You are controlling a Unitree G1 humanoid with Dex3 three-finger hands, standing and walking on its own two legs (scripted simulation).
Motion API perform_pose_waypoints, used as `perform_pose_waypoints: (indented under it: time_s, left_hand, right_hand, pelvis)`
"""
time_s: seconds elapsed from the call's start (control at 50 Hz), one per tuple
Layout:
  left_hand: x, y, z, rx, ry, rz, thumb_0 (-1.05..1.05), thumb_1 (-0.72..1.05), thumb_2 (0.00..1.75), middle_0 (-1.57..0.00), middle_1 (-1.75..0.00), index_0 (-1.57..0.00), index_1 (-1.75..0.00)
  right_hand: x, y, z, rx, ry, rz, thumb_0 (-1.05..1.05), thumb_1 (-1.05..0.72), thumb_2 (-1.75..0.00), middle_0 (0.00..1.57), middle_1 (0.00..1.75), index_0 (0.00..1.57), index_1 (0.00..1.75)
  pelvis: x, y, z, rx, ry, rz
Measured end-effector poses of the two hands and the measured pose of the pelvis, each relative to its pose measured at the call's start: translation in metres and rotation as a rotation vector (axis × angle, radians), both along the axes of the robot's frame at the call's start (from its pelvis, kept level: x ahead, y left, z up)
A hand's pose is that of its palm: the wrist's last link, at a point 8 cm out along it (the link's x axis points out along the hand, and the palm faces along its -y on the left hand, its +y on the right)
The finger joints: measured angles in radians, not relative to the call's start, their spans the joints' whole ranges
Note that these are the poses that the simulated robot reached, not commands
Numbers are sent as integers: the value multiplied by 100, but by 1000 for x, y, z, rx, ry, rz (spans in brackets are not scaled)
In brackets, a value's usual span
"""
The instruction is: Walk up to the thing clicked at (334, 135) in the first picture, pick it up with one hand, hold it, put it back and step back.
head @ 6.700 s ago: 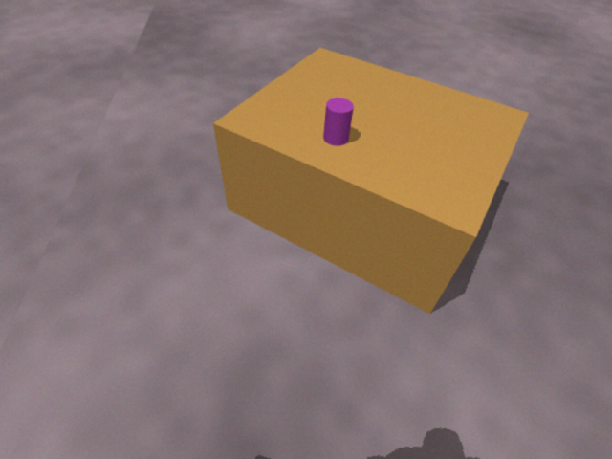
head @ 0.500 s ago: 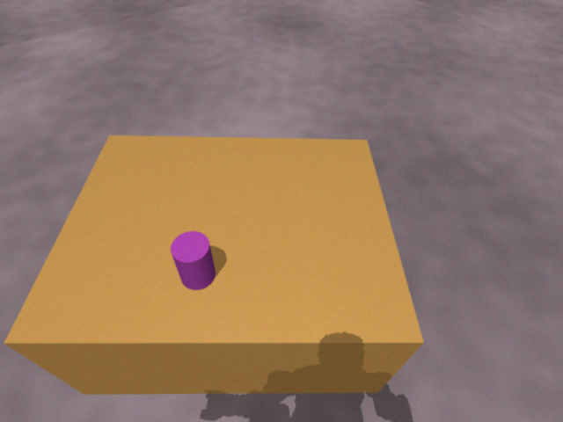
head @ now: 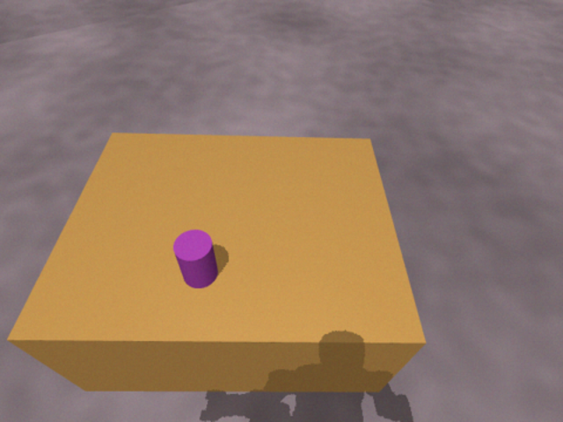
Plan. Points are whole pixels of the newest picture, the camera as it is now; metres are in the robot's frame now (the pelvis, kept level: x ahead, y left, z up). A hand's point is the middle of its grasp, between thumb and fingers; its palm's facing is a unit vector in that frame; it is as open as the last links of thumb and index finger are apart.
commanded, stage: stand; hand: left
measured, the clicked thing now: (196, 259) +0.53 +0.20 -0.27
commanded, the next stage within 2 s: go down in 0.08 s
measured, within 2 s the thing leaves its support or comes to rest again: neither
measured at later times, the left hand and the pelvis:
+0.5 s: hand out of the picture +0.14 +0.26 -0.15, palm faces +0.04 -0.95 -0.32, open 12.9 cm; pelvis -0.01 +0.01 -0.02, yaw +3 degrees
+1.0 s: hand out of the picture +0.14 +0.27 -0.14, palm faces +0.06 -0.95 -0.31, open 17.4 cm; pelvis +0.00 +0.03 -0.03, yaw +3 degrees
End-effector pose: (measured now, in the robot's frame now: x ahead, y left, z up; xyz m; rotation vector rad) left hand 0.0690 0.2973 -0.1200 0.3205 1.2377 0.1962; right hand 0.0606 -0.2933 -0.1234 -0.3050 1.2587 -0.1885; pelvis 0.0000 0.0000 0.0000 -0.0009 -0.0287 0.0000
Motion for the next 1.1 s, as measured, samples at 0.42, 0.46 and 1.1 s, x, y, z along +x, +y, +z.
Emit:
perform_pose_waypoints:
  time_s: [0.42, 0.46, 1.1]
  left_hand:
    - [60, -1, 2, -23, -166, 30, 1, 49, 51, -8, -10, -8, -11]
    - [59, 1, 6, -26, -167, 25, 1, 38, 41, -8, -8, -7, -9]
    - [59, 20, 16, -31, -182, 34, 0, -58, 5, -10, -5, -8, -7]
  right_hand:
    - [85, 22, 8, 29, -376, -6, 1, -48, -50, 8, 11, 9, 12]
    - [90, 26, 12, 34, -404, -1, 1, -35, -41, 7, 9, 8, 10]
    - [97, 60, 15, 24, -459, 38, -1, 48, -5, 6, 5, 6, 5]
  pelvis:
    - [-21, 7, -16, -6, 118, 38]
    - [-18, 8, -16, -6, 127, 42]
    - [3, 28, -29, -26, 164, 58]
